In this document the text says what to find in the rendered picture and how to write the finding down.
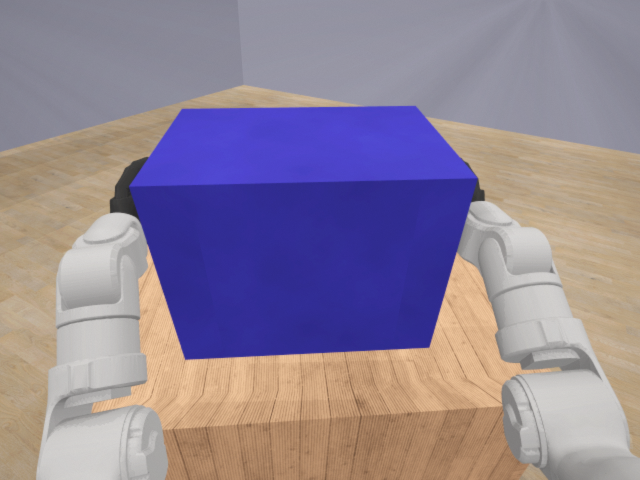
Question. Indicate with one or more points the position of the left robot upper arm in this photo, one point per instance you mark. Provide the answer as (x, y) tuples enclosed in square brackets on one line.
[(125, 443)]

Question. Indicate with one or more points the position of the right robot forearm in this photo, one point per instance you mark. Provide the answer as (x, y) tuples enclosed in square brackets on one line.
[(536, 327)]

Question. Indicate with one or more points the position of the robot right hand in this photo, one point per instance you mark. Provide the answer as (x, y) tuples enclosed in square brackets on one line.
[(479, 195)]

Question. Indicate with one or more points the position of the left robot forearm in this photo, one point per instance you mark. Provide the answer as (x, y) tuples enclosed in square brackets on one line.
[(97, 313)]

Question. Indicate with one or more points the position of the robot left hand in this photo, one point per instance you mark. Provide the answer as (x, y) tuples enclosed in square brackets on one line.
[(123, 202)]

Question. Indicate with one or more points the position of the right robot upper arm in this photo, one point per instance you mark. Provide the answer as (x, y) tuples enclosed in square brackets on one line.
[(567, 424)]

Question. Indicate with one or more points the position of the carton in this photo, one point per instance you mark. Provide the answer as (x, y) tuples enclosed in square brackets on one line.
[(301, 230)]

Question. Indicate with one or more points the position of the pedestal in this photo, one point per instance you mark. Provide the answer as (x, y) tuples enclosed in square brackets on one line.
[(405, 414)]

